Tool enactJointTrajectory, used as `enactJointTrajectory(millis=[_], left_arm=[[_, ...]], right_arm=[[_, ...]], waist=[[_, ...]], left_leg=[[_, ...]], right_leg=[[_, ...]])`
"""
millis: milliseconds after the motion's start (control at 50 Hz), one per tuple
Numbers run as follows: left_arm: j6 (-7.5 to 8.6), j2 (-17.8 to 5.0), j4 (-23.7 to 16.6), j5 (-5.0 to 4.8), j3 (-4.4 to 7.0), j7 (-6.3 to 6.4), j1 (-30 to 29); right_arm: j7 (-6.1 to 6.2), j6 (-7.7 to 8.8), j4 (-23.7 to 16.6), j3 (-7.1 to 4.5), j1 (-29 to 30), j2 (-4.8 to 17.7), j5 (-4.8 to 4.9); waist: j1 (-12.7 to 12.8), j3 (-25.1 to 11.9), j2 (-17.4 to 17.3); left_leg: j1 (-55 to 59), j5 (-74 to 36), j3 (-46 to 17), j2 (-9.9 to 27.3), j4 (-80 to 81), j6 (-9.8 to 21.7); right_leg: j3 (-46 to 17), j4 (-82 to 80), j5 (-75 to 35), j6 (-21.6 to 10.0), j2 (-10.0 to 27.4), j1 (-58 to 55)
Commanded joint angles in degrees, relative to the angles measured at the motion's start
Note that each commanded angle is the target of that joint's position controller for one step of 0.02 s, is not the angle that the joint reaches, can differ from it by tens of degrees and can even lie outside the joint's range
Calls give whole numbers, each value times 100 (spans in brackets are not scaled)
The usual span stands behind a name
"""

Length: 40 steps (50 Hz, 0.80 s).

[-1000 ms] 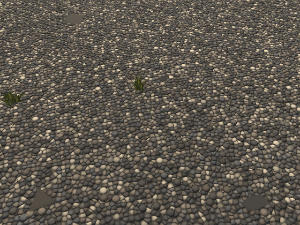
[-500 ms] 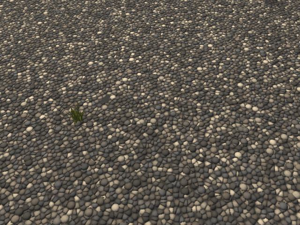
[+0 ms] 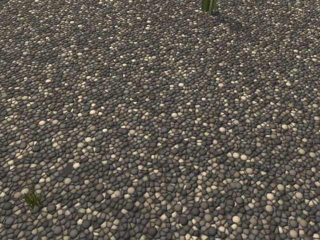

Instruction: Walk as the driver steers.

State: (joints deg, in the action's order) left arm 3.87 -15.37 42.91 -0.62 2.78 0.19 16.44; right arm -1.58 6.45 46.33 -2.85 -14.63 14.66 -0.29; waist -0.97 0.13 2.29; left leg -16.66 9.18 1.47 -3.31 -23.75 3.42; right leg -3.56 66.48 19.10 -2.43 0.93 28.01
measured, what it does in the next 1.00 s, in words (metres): walks ahead: right foot, then left foot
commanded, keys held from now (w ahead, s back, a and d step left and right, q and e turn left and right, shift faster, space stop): w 1.00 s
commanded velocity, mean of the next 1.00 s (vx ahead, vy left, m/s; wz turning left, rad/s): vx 0.50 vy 0.00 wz -0.03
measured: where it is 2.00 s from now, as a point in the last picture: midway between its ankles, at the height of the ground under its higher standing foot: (165, 132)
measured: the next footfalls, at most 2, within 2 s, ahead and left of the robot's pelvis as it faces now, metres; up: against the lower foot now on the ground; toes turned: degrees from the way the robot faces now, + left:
right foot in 0.36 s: +0.35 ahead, -0.15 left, +0.00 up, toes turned -1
left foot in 0.90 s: +0.64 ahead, +0.09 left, +0.00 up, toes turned +2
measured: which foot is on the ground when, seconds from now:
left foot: down 0.00-0.38, up 0.40-0.88, down 0.90-1.00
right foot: up 0.00-0.34, down 0.36-0.92, up 0.94-1.00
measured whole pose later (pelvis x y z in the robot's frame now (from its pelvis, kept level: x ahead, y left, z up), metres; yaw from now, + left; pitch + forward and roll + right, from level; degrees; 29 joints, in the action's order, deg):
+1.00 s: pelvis +0.52 +0.00 -0.01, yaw +0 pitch +2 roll -1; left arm 4.5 -16.4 49.7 -1.3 2.7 -0.2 19.8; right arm -2.0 5.1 43.7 -2.4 -7.6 15.0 0.2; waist 1.3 1.1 1.0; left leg -23.7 9.5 2.5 -0.6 -30.7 3.2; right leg -2.1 63.7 24.9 -1.7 0.8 18.9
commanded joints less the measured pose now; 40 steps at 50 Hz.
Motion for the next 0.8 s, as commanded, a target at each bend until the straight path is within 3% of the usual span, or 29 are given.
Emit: enactJointTrajectory(millis=[20, 80, 160, 240, 300, 320, 340, 360, 380, 400, 420, 440, 460, 480, 520, 560, 620, 680, 740, 800], left_arm=[[65, -338, -443, 24, 109, 11, 23], [78, -224, -636, 59, 51, 25, -517], [123, -119, -783, 11, 9, -46, -1209], [166, -160, -1008, -59, 12, -165, -1840], [221, -304, -1104, -61, 57, -247, -1867], [234, -405, -1039, -42, 108, -247, -1576], [234, -583, -845, -9, 213, -217, -938], [225, -902, -601, 39, 345, -157, 47], [187, -1504, -514, 168, 480, -103, 868], [148, -1319, -402, 67, 433, -128, 1071], [138, -953, -424, 25, 308, -131, 754], [125, -773, -477, 15, 239, -130, 361], [125, -637, -490, 42, 187, -162, 1], [155, -501, -509, 72, 145, -188, -238], [225, -518, -442, 73, 162, -217, -367], [282, -632, -313, 73, 199, -196, -278], [252, -727, -120, 56, 223, -115, -15], [203, -838, 38, 15, 240, -63, 229], [151, -943, 249, -32, 261, -44, 562], [66, -985, 419, -57, 281, -14, 703]], right_arm=[[4, 86, -242, -120, -67, 639, 30], [65, 41, -124, -179, -274, 859, 70], [100, -49, 30, -165, -599, 915, 135], [100, -144, 207, -155, -949, 973, 158], [139, -234, 278, -195, -930, 1101, 171], [153, -260, 270, -211, -826, 1166, 175], [164, -280, 250, -198, -735, 1146, 180], [176, -269, 159, -129, -663, 987, 121], [165, -170, -45, 46, -1021, 458, 23], [122, -46, 17, 100, -1231, 383, 96], [87, 17, -49, -50, -821, 923, 227], [74, 31, -163, -58, -367, 950, 256], [86, 4, -192, -60, -160, 861, 180], [107, -61, -177, -97, -171, 825, 102], [116, -195, -103, -72, -397, 588, 90], [147, -260, -162, -75, -245, 534, 63], [142, -243, -339, -57, 368, 457, 27], [83, -188, -481, -9, 967, 345, 52], [10, -150, -666, 12, 1497, 357, 101], [-87, -101, -846, 4, 1776, 436, 126]], waist=[[94, -155, -737], [-30, -71, -607], [-284, 54, -642], [-486, 256, -676], [-326, 261, -769], [-115, 104, -807], [237, -281, -737], [656, -980, -561], [723, -1912, 624], [680, -2412, 1436], [691, -1559, 865], [567, -929, 506], [380, -488, 120], [184, -290, 135], [-41, -216, 278], [-88, -100, 186], [68, 62, 67], [293, 180, 73], [506, 301, 76], [523, 378, 139]], left_leg=[[837, -871, -1687, 1530, 1347, 1057], [906, -1387, -1296, 1524, 1502, 1063], [973, -1351, -795, 1316, 1475, 819], [1367, -1160, -885, 1549, 1274, 776], [1791, -1614, -992, 1778, 920, 656], [1809, -2280, -916, 1741, 592, 583], [1694, -3106, -690, 1515, -130, 465], [985, -2913, -442, 1238, -1350, 274], [-1130, -734, -38, 516, -3581, -108], [-2338, 2322, -588, 108, -4726, -186], [-2890, 2109, -793, 477, -5176, -135], [-2905, 1587, -623, 740, -5043, -100], [-2692, 1188, -523, 920, -4687, -142], [-2371, 909, -556, 1078, -4356, -179], [-1910, 623, -511, 1133, -4110, -276], [-2036, 245, -491, 1148, -3765, -368], [-2332, -644, -478, 1155, -2771, -429], [-2138, -1383, -345, 998, -1716, -394], [-2088, -1445, -264, 868, -1143, -354], [-2168, -969, -283, 794, -775, -182]], right_leg=[[-83, -449, -320, 84, 503, 959], [38, -1398, -1015, 210, 572, 1177], [220, -2707, -2100, 221, 409, 867], [311, -3342, -2088, 153, 249, 778], [342, -3699, -1511, -64, 143, 546], [445, -3850, -1419, -163, 19, 54], [583, -4046, -1510, -310, -137, -890], [222, -3864, -1745, -575, 233, -2433], [-1897, -3808, -1699, -1304, 1729, -4719], [-3783, -4631, -907, -1815, 2302, -5255], [-3245, -4791, -460, -1550, 2083, -4614], [-2412, -4897, -639, -1338, 1819, -3783], [-1874, -5121, -1049, -1231, 1546, -2963], [-1508, -5328, -1370, -1145, 1337, -2408], [-1120, -5649, -1735, -1189, 1184, -1821], [-789, -5810, -2106, -1247, 1138, -1679], [-450, -5900, -2303, -1161, 1053, -1847], [-166, -5915, -2147, -995, 947, -1954], [-175, -5806, -1918, -969, 1090, -2314], [-279, -5506, -2070, -887, 1337, -2855]])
